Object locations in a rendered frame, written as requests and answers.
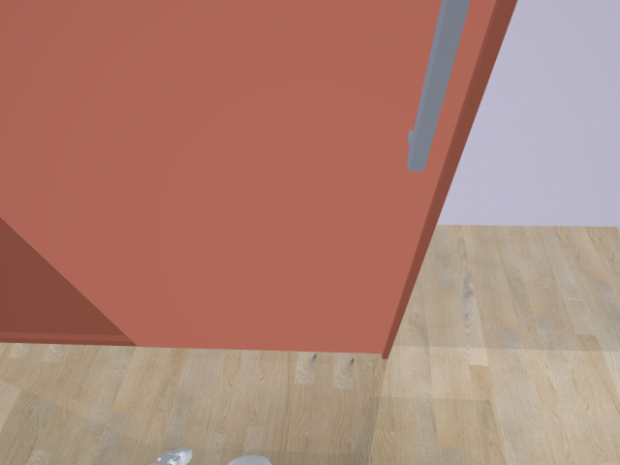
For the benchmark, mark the wardrobe door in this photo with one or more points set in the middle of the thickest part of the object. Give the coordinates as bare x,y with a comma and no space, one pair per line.
36,298
226,174

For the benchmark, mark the handle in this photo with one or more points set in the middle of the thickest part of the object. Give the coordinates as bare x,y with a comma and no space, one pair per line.
446,39

